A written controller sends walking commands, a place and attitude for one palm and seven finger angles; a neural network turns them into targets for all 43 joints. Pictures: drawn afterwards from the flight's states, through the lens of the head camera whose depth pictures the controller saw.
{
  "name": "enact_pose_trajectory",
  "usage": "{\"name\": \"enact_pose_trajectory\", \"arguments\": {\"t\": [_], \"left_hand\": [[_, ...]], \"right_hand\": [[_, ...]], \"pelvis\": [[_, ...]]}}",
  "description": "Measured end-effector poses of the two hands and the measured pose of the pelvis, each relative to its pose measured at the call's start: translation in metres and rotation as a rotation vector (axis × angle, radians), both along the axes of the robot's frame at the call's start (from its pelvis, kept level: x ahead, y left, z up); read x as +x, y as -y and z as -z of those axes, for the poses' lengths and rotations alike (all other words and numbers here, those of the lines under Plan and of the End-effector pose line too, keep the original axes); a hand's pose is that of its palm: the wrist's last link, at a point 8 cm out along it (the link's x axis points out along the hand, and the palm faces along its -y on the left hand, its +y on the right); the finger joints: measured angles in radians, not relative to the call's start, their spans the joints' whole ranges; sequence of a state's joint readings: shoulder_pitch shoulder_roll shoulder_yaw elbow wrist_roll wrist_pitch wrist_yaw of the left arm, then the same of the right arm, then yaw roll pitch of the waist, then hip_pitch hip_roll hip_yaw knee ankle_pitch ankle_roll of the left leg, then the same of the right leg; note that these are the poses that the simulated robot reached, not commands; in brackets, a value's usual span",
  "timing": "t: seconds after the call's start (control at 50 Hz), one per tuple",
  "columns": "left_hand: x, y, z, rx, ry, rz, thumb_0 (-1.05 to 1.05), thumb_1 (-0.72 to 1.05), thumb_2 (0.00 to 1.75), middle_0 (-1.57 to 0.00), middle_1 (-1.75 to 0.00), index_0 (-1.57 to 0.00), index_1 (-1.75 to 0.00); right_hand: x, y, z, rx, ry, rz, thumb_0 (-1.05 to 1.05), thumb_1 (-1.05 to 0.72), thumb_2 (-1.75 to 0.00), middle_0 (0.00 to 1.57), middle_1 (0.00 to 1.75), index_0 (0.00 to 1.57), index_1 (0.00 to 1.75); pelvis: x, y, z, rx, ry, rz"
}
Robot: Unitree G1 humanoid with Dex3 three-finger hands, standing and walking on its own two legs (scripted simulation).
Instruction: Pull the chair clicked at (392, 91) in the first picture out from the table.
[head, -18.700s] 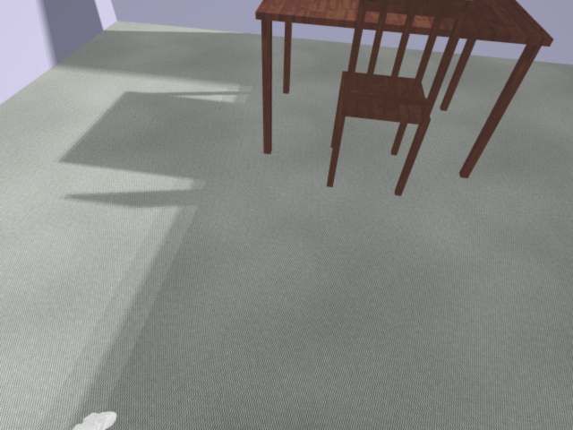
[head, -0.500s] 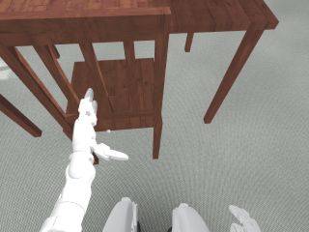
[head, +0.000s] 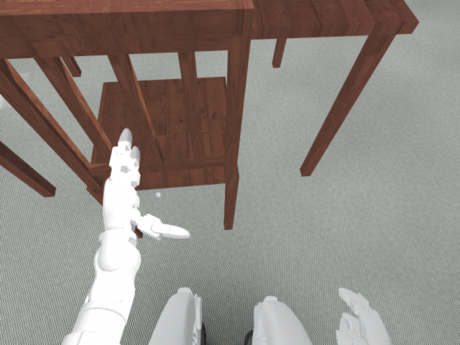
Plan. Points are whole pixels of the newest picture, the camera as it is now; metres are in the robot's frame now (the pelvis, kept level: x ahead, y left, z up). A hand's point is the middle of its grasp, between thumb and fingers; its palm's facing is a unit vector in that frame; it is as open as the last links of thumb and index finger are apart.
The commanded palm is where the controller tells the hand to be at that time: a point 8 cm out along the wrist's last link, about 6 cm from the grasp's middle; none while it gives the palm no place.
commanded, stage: aim the fingers beside a spindle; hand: left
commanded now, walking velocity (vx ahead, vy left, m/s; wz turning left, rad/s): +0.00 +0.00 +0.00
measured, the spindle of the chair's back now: (142, 120) +0.50 +0.18 +0.04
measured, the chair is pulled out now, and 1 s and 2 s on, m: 0.00 0.00 0.00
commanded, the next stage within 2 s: push the fingers through the gap in 0.46 s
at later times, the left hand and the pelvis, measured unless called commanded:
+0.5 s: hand (153, 194) +0.36 +0.14 +0.01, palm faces +0.08 -1.00 -0.04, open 17.0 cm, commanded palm +0.33 +0.19 +0.02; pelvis +0.00 +0.00 +0.00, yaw +0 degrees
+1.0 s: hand (152, 173) +0.39 +0.14 +0.03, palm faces +0.10 -1.00 -0.02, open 17.0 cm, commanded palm +0.37 +0.19 +0.02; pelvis +0.00 +0.01 +0.00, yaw +0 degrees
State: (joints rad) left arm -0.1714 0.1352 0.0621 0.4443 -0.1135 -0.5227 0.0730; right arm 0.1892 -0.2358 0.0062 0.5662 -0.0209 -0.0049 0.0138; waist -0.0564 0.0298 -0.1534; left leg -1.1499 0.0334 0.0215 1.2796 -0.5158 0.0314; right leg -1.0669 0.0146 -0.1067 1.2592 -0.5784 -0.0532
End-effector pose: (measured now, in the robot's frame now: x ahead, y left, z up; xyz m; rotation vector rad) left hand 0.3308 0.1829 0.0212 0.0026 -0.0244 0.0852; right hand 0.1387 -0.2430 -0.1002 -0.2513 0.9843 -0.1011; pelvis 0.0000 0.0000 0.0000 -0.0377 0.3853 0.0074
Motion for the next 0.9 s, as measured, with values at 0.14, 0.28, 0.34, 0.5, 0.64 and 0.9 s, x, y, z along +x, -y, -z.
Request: {"name": "enact_pose_trajectory", "arguments": {"t": [0.14, 0.28, 0.34, 0.5, 0.64, 0.9], "left_hand": [[0.013, -0.014, -0.007, 0.059, -0.027, -0.017, -0.01, -0.50, 0.30, -0.06, -0.08, -0.06, -0.08], [-0.006, -0.009, 0.012, -0.013, -0.091, -0.008, -0.02, -0.50, 0.30, -0.06, -0.08, -0.06, -0.08], [-0.011, -0.007, -0.009, 0.007, 0.014, -0.010, -0.02, -0.50, 0.30, -0.06, -0.08, -0.06, -0.08], [0.007, -0.010, 0.009, 0.034, -0.069, 0.007, -0.01, -0.51, 0.30, -0.06, -0.08, -0.06, -0.08], [-0.001, -0.010, 0.003, -0.001, -0.018, -0.017, -0.02, -0.50, 0.30, -0.06, -0.08, -0.06, -0.08], [0.027, -0.017, 0.008, 0.007, -0.058, -0.006, -0.02, -0.51, 0.30, -0.06, -0.08, -0.06, -0.08]], "right_hand": [[-0.007, -0.003, 0.002, 0.027, -0.035, 0.004, 0.00, -0.91, -0.90, 0.20, 0.30, 0.20, 0.30], [-0.011, 0.000, -0.003, 0.008, -0.034, 0.021, 0.01, -0.91, -0.90, 0.20, 0.30, 0.21, 0.30], [-0.011, 0.000, -0.004, 0.002, -0.030, 0.014, 0.01, -0.91, -0.90, 0.20, 0.30, 0.20, 0.30], [-0.006, -0.004, 0.001, 0.011, -0.024, -0.005, 0.01, -0.91, -0.90, 0.20, 0.30, 0.20, 0.30], [-0.006, -0.005, 0.000, 0.003, -0.010, 0.007, 0.00, -0.91, -0.90, 0.20, 0.30, 0.21, 0.30], [-0.020, -0.005, 0.005, -0.006, -0.060, 0.025, 0.00, -0.91, -0.90, 0.20, 0.30, 0.21, 0.30]], "pelvis": [[0.001, 0.000, -0.003, 0.006, 0.010, -0.001], [0.003, -0.001, -0.004, 0.000, 0.002, 0.003], [0.004, -0.002, -0.006, 0.000, 0.011, 0.003], [-0.002, -0.003, -0.001, -0.002, 0.009, -0.009], [-0.001, -0.004, 0.000, -0.002, -0.002, 0.005], [-0.003, -0.007, 0.001, -0.012, -0.010, -0.002]]}}
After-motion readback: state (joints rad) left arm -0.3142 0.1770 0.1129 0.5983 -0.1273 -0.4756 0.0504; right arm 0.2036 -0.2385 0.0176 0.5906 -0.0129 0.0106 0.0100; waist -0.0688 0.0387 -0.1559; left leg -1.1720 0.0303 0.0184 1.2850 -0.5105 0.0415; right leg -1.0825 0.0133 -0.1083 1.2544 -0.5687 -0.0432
